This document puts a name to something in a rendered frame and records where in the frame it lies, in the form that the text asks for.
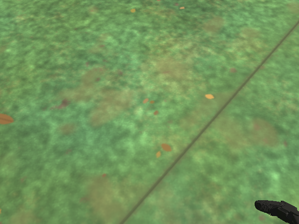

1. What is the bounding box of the right robot hand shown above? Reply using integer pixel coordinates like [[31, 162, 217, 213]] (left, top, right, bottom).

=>
[[254, 200, 299, 224]]

